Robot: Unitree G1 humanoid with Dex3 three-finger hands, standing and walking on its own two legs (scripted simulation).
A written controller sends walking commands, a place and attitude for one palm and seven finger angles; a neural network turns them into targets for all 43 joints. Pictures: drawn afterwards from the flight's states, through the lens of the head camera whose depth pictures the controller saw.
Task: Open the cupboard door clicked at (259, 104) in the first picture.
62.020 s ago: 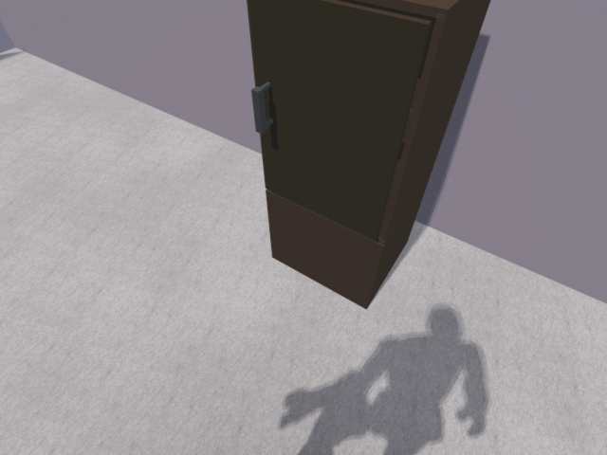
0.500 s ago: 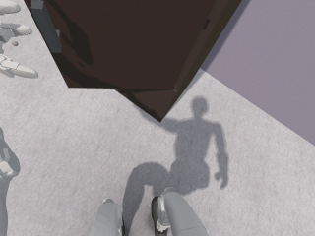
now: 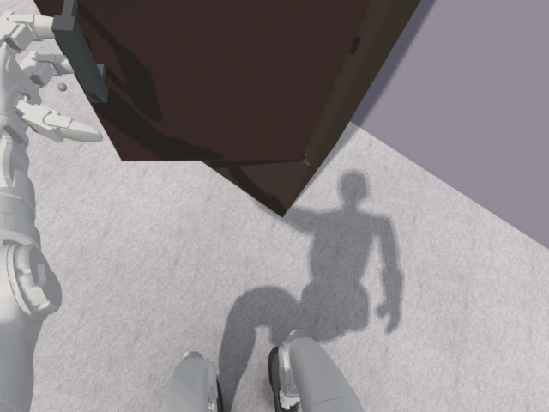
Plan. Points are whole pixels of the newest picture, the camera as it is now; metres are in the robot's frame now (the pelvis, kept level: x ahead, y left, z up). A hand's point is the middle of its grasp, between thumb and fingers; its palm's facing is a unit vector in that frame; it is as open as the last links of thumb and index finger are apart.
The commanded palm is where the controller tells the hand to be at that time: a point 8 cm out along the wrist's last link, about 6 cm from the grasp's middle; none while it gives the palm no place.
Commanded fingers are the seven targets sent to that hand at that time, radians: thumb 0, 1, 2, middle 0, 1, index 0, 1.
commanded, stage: slide the fingers in behind the handle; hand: left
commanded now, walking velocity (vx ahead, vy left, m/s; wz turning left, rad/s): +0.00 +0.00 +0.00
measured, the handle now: (85, 52) +0.58 +0.20 +0.07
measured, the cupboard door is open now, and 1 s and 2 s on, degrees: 40 40 41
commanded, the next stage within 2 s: close the thumb around the handle in 0.88 s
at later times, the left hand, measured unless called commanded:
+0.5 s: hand (99, 89) +0.53 +0.18 +0.07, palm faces -0.04 -1.00 -0.01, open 14.0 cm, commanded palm +0.51 +0.22 +0.06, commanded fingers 0.00 -0.50 0.30 -0.30 -1.20 -0.30 -1.20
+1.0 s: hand (87, 87) +0.53 +0.19 +0.07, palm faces -0.03 -1.00 -0.02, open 14.0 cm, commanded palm +0.51 +0.23 +0.06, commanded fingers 0.00 -0.39 0.35 -0.31 -1.21 -0.31 -1.21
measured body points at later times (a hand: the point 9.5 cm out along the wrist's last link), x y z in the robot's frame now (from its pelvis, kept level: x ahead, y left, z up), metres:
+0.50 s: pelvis +0.00 -0.01 +0.00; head +0.16 +0.02 +0.42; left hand +0.53 +0.23 +0.07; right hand +0.00 -0.27 -0.10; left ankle -0.01 +0.08 -0.65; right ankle +0.04 -0.13 -0.65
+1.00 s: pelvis +0.00 -0.01 +0.00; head +0.16 +0.02 +0.42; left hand +0.53 +0.25 +0.07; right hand -0.02 -0.28 -0.10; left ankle -0.01 +0.08 -0.65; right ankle +0.04 -0.13 -0.65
